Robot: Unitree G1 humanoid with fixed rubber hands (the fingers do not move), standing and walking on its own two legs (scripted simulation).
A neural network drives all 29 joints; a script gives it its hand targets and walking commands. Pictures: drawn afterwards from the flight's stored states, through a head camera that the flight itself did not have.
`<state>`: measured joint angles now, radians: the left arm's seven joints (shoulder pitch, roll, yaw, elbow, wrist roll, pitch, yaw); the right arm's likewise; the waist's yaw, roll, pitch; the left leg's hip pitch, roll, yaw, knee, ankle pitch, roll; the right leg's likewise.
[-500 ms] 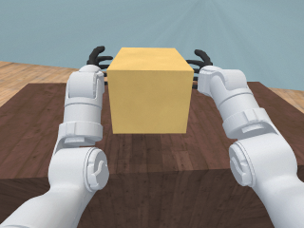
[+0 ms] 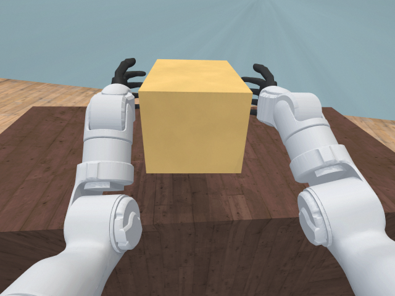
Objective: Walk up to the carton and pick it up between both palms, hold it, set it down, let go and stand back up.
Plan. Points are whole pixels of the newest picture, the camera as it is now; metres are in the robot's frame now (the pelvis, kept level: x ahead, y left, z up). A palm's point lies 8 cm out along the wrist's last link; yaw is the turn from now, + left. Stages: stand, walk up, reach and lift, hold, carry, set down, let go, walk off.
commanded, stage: hold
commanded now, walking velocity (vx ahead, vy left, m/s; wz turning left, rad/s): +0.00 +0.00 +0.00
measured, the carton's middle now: (193, 107) +0.44 +0.00 +0.26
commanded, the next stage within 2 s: set down in 2.00 s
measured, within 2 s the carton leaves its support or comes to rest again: neither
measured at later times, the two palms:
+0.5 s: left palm (126, 93) +0.38 +0.13 +0.31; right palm (269, 100) +0.37 -0.14 +0.31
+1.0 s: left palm (122, 97) +0.38 +0.14 +0.31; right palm (267, 102) +0.36 -0.13 +0.31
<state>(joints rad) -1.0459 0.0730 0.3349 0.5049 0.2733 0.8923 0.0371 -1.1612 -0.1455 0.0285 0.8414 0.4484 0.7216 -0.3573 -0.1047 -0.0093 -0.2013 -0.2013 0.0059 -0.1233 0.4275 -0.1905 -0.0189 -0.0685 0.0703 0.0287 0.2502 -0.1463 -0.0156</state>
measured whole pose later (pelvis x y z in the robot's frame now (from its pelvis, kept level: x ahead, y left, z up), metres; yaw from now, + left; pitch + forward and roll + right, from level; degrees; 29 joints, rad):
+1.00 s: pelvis +0.00 +0.00 +0.00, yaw -1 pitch -1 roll -3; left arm -1.05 0.07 0.33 0.51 0.25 0.90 0.06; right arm -1.15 -0.15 0.02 0.83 0.44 0.72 -0.34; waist -0.09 0.00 -0.22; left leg -0.23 0.00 -0.11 0.44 -0.19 -0.01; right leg -0.11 0.07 0.04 0.26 -0.14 -0.01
